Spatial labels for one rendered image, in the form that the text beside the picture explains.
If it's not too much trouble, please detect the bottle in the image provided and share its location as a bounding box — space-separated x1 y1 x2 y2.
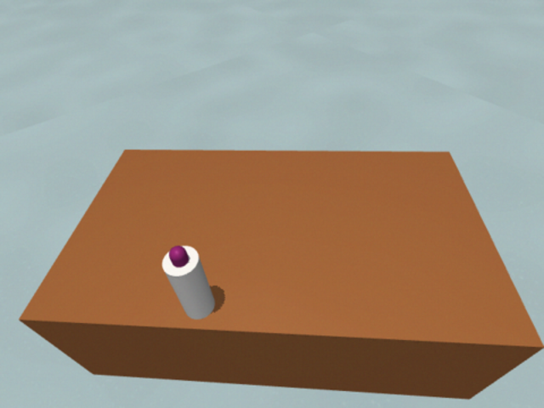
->
162 246 215 320

